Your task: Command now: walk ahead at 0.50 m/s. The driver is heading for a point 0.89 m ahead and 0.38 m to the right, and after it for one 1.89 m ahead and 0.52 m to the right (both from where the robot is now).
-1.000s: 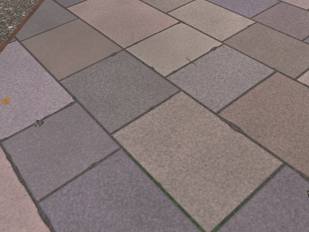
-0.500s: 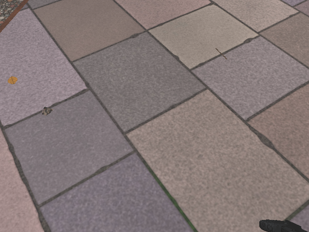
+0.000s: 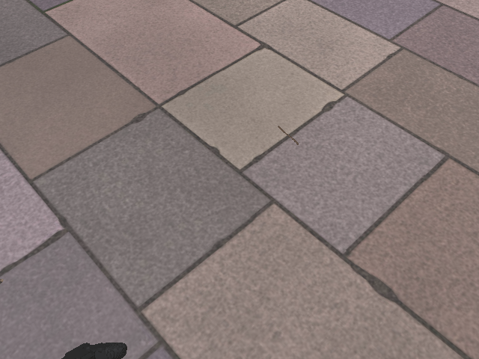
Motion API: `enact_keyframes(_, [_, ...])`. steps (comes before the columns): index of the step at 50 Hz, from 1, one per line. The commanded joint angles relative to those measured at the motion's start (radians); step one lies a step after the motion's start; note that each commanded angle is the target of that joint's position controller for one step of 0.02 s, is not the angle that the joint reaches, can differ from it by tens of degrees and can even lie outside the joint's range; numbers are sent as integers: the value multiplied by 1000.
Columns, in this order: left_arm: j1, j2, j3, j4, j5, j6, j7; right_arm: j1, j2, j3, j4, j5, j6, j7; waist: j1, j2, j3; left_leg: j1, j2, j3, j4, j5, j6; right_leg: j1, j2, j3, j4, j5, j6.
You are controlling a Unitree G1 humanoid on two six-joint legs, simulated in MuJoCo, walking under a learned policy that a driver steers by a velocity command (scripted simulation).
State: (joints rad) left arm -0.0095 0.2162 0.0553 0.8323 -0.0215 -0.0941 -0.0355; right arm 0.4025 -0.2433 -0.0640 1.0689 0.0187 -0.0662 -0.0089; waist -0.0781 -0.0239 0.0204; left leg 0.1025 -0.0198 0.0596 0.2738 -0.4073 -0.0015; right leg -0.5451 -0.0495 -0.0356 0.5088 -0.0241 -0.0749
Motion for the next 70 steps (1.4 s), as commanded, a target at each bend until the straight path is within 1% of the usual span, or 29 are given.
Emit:
enact_keyframes(1, [340,222,78,39,9,-11,8,-44,-137,-16,-60,-9,5,-3,224,64,-207,-207,185,-31,467,796,104,537,-32,53,27,-2,-93])
enact_keyframes(2, [473,328,103,71,25,-8,11,80,-14,22,-73,-15,-13,7,191,-174,-380,-622,14,0,890,323,29,951,-304,521,-33,-158,-261])
enact_keyframes(3, [482,251,76,73,19,-5,8,57,-41,19,-59,-1,-41,16,197,-207,-447,-762,-30,-154,1044,-153,35,992,-360,785,-195,-232,-285])
enact_keyframes(4, [384,196,57,58,12,-7,10,-43,-126,-4,-88,27,-58,19,186,-158,-289,-855,36,-170,1105,-115,57,872,-322,640,-205,-248,-222])
enact_keyframes(5, [289,160,44,32,14,-8,12,-115,-134,-5,-106,33,-63,15,160,-82,-184,-849,92,-140,1072,-22,66,709,-284,493,-225,-178,-189])
enact_keyframes(7, [194,108,27,26,30,-16,6,-132,-111,-18,-102,9,-43,1,89,-35,-76,-736,162,-131,937,92,65,452,-208,315,-295,-66,-149])
enact_keyframes(9, [203,107,26,41,30,-21,3,-95,-63,-15,-90,4,-15,-2,59,-47,-57,-669,175,-123,874,126,57,364,-184,254,-349,-53,-155])
enact_keyframes(14, [300,162,37,73,19,-15,33,-279,-75,-24,-160,-20,-15,-7,81,-24,14,-783,163,-117,571,357,6,372,-158,214,-401,-22,-165])
enact_keyframes(20, [395,174,44,103,2,-3,50,-474,-60,-10,-214,-6,-32,14,136,-47,46,-689,87,-97,286,504,-19,385,-135,193,-359,-70,-129])
enact_keyframes(24, [399,189,57,104,-3,13,61,-488,-110,-18,-237,3,-53,28,113,-69,39,-611,76,-121,201,411,-2,452,-178,264,-263,-89,-108])
enact_keyframes(26, [373,183,57,91,-2,23,63,-366,-150,-37,-208,2,-62,26,45,-85,-18,-437,54,-95,171,336,23,441,-150,269,-142,19,-81])
enact_keyframes(27, [359,140,43,72,4,24,60,-208,-198,-59,-171,-10,-69,19,-21,-52,-132,-204,103,-133,191,326,63,365,-82,226,61,48,-51])
enact_keyframes(28, [372,76,22,38,30,25,59,-42,-275,-76,-153,-15,-66,12,-61,120,-302,76,302,-343,203,283,110,185,15,131,392,-224,-5])
enact_keyframes(29, [498,17,9,9,-11,7,56,-21,-316,-82,-137,-26,-56,21,18,449,-373,287,470,-803,42,61,251,-157,116,115,667,-603,31])
enact_keyframes(30, [458,135,32,30,-29,3,60,-81,-196,-51,-163,-20,-57,24,3,279,-278,202,428,-763,9,-60,220,-241,43,193,793,-554,28])
enact_keyframes(31, [377,173,44,12,-28,5,60,-144,-132,-34,-178,-13,-57,23,0,185,-168,73,394,-578,6,-24,172,-263,2,173,797,-452,18])
enact_keyframes(32, [349,157,45,10,-21,11,63,-206,-117,-26,-185,-19,-55,24,31,108,-113,-56,353,-463,-15,86,151,-209,-41,158,771,-367,23])
enact_keyframes(34, [335,126,53,-4,-12,26,57,-251,-90,-19,-175,-33,-52,20,70,141,-52,-196,300,-303,-69,211,140,-135,-93,158,691,-277,27])
enact_keyframes(48, [-1,76,20,-182,-3,53,-12,-111,-197,-51,-142,-10,-20,-11,-5,66,75,-59,310,104,-108,528,139,-180,-62,3,178,5,25])
enact_keyframes(51, [23,116,37,-208,-3,58,-24,-121,-236,-61,-151,3,0,-13,43,109,33,2,324,153,33,896,111,-60,8,-66,142,-130,-24])
enact_keyframes(53, [231,185,77,-164,-7,61,-21,-147,-258,-66,-163,11,17,-18,171,120,-85,-38,295,189,332,1119,81,228,98,-111,81,-145,-81])
enact_keyframes(54, [405,258,115,-116,-7,68,-2,-144,-238,-57,-174,0,15,-20,250,64,-175,-233,259,195,599,938,36,532,88,-27,42,-103,-125])
enact_keyframes(55, [421,379,137,-105,-13,70,14,-78,-91,-14,-230,-45,-6,-9,156,-212,-231,-687,93,168,970,47,-24,866,-175,471,-6,-174,-268])
enact_keyframes(56, [440,349,115,-147,1,52,8,-126,-113,-6,-262,-12,-55,5,173,-176,-406,-849,-7,-94,1147,-202,-26,975,-304,887,-191,-307,-380])
enact_keyframes(57, [421,273,92,-138,12,37,2,-240,-172,-22,-292,28,-81,16,205,-92,-297,-952,45,-147,1153,-115,1,928,-277,766,-222,-242,-316])
enact_keyframes(59, [292,204,71,-155,6,23,4,-250,-162,-20,-280,3,-94,8,121,20,-136,-870,125,-145,985,25,20,634,-192,520,-217,-82,-247])
enact_keyframes(60, [237,175,59,-172,15,21,7,-226,-180,-31,-271,-9,-81,6,82,8,-110,-789,151,-152,917,59,16,519,-163,451,-234,3,-230])
enact_keyframes(65, [263,220,67,-172,10,15,36,-292,-129,-24,-313,-36,-33,3,65,3,-45,-733,129,-120,662,225,-51,328,-103,334,-297,101,-224])
enact_keyframes(70, [336,226,70,-152,2,27,49,-461,-98,-6,-370,-23,-42,19,134,-49,-9,-640,51,-105,324,509,-54,280,-40,289,-275,-37,-149])
